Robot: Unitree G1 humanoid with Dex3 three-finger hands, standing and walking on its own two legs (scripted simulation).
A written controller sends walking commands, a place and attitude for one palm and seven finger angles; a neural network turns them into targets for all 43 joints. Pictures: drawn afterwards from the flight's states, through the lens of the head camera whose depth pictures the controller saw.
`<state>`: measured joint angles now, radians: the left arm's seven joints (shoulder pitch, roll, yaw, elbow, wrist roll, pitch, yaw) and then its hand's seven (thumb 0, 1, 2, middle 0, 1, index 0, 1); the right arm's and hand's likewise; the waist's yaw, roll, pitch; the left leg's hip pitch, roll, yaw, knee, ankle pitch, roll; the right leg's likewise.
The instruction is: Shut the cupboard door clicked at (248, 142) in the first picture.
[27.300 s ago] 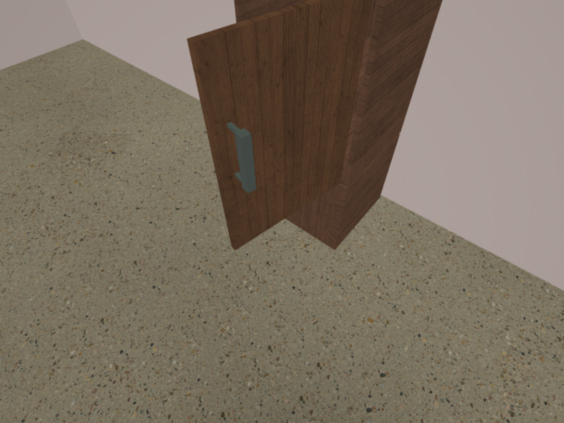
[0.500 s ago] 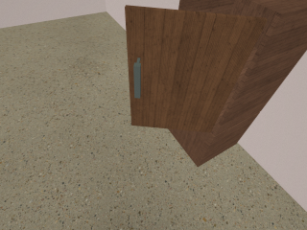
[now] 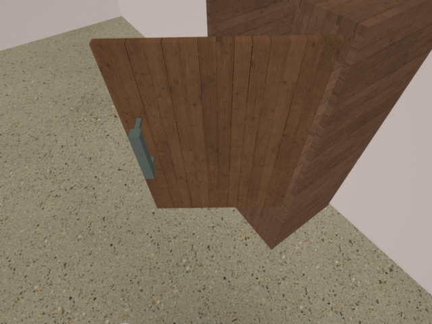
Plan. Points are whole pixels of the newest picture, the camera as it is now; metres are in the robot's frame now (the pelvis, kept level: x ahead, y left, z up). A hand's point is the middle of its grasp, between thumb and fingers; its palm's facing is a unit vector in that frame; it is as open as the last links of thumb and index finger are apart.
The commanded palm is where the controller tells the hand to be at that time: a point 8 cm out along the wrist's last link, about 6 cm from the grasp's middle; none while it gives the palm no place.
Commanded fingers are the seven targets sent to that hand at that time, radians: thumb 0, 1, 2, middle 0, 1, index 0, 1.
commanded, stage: come to a stop and stand still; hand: left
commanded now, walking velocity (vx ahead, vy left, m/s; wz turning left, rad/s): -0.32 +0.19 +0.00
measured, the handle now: (144, 149) +0.48 +0.19 +0.00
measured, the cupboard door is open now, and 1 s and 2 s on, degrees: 55 55 55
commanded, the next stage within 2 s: look again from close up in 1.02 s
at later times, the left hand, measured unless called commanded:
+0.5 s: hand out of the picture +0.08 +0.19 -0.17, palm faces +0.04 -0.96 -0.28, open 7.4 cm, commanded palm none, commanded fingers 0.00 0.90 0.90 -0.20 -0.30 -0.20 -0.30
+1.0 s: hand out of the picture +0.01 +0.17 -0.17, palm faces -0.02 -0.98 -0.21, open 7.4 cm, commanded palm none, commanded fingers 0.00 0.90 0.90 -0.20 -0.30 -0.20 -0.30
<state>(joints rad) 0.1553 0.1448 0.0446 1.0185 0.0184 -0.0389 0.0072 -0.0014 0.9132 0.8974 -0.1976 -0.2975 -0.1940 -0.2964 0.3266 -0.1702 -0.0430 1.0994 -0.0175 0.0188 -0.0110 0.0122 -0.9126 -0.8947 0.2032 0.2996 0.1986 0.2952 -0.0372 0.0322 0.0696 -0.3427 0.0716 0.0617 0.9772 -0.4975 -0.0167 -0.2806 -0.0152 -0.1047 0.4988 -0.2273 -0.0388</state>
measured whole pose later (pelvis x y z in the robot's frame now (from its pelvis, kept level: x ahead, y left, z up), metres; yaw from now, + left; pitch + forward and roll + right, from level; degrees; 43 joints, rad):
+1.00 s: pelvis -0.01 -0.02 +0.00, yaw -1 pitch +0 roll +0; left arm 0.33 0.18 -0.01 0.99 0.02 0.01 0.03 0.00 0.91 0.90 -0.20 -0.30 -0.20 -0.30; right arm 0.31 -0.18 -0.02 0.99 -0.02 0.02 0.00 0.01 -0.92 -0.89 0.20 0.30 0.20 0.30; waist -0.02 0.00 0.00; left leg -0.33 -0.02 0.05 0.52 -0.18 0.05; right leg -0.25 0.00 0.02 0.54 -0.29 0.00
